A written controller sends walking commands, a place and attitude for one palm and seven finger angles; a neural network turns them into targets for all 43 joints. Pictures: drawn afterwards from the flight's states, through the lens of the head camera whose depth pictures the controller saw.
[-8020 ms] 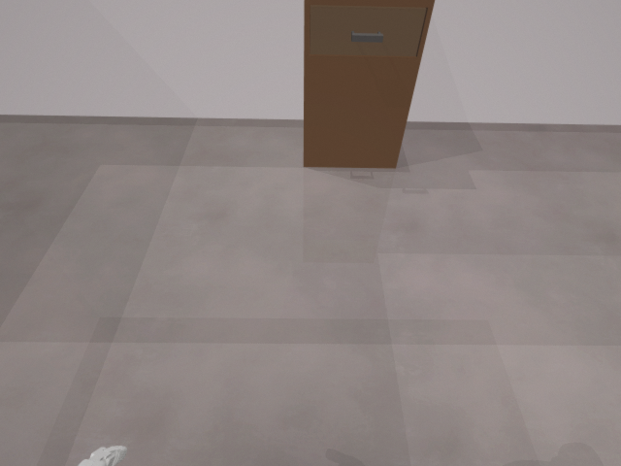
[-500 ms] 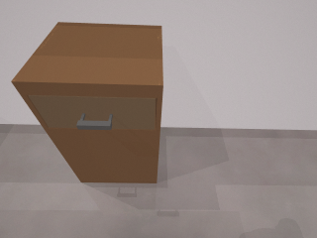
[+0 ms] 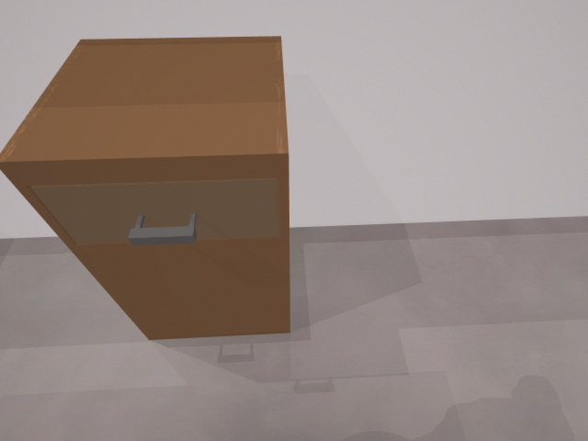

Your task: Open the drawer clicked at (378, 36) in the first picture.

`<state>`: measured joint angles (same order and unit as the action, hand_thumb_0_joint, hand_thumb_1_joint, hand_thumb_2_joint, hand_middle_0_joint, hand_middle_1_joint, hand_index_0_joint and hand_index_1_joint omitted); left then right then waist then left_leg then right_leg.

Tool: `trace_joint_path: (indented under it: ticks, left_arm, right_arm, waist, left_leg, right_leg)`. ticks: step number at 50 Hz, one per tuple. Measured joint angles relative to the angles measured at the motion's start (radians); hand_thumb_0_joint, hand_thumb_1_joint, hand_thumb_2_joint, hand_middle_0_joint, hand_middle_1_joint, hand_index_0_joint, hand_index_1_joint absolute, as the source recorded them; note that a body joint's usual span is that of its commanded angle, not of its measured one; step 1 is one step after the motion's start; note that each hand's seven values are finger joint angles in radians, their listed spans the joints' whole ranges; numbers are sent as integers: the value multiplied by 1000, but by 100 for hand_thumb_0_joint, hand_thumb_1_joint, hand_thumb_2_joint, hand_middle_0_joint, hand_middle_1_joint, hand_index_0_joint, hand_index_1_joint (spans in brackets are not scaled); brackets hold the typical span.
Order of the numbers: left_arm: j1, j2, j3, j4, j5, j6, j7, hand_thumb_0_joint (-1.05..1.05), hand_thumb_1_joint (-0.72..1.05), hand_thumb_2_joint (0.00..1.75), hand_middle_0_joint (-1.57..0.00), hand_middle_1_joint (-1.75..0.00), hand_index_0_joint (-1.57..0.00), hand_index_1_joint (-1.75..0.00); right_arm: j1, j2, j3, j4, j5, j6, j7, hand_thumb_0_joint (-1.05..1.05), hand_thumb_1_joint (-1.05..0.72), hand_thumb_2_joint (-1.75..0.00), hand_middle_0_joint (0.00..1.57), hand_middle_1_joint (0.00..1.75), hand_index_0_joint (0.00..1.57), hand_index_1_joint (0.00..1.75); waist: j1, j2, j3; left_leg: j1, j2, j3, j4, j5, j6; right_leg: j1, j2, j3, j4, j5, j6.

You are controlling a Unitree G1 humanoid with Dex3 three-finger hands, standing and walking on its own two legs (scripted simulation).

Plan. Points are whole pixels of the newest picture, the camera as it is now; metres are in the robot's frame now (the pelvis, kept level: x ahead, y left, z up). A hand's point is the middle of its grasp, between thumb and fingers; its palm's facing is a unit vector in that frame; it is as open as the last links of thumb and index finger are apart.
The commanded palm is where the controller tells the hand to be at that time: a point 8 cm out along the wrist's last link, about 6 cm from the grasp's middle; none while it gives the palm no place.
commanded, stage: look again from close up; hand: left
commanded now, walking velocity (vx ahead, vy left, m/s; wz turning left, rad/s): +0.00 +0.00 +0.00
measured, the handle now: (165, 226) +0.50 +0.28 -0.09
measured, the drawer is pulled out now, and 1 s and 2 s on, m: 0.00 0.00 0.00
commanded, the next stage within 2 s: shuffle to correct the standing spot in 0.42 s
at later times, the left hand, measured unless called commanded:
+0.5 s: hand out of the picture -0.02 +0.15 -0.17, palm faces +0.01 -0.98 -0.18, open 7.4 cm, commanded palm none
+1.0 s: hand out of the picture +0.00 +0.22 -0.18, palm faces +0.11 -0.97 -0.21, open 7.4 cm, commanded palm none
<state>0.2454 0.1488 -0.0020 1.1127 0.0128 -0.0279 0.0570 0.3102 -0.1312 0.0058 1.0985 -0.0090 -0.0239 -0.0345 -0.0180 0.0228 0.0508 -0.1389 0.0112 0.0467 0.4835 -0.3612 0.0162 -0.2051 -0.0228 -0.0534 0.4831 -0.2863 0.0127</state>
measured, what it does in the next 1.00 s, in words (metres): lifts its right foot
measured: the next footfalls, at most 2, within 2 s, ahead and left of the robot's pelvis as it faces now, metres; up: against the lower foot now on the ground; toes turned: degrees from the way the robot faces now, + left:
right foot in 1.24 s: +0.05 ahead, -0.09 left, +0.00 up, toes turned +2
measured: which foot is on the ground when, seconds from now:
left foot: down 0.00-1.00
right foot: down 0.00-0.84, up 0.86-1.00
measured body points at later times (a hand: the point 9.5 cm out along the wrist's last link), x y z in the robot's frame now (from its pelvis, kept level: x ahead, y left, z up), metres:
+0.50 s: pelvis -0.01 -0.01 +0.00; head +0.00 -0.02 +0.45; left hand -0.02 +0.20 -0.16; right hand -0.03 -0.22 -0.16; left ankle -0.06 +0.10 -0.74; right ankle -0.02 -0.13 -0.74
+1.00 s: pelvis +0.00 +0.03 +0.00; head +0.02 +0.04 +0.45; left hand -0.01 +0.27 -0.16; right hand +0.03 -0.20 -0.15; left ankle -0.03 +0.10 -0.74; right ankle -0.04 -0.10 -0.68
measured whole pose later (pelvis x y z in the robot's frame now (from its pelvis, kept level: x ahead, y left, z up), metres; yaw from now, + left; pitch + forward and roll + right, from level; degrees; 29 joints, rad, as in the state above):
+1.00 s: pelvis +0.00 +0.03 +0.00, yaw +4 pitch +1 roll +0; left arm 0.26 0.19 0.05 1.06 0.03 0.04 0.03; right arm 0.29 -0.15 0.00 1.05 -0.03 -0.03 -0.04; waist 0.00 -0.03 0.03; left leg -0.19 -0.03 0.11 0.47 -0.29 0.07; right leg -0.40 -0.06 -0.05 1.00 -0.43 0.00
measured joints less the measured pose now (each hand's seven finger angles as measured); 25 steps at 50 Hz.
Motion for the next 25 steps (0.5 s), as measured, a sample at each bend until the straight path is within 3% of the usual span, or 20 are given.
trace_joint_path:
  ticks: [12,25]
  left_arm:
    - [39,-6,-8,-7,0,30,-22,1,91,89,-20,-29,-20,-30]
    - [58,-18,-8,3,0,26,-30,1,91,89,-20,-29,-20,-30]
  right_arm:
    - [-1,-24,13,-14,-4,8,2,0,-92,-90,20,29,20,30]
    - [6,-14,18,21,-2,3,1,0,-91,-90,20,29,20,30]
  waist:
    - [16,4,-32]
    - [19,-11,-14]
  left_leg:
    - [22,-14,15,27,-5,7]
    - [24,-2,14,-19,27,-10]
  right_leg:
    - [3,-15,17,61,-25,2]
    - [-4,-1,15,31,-3,-15]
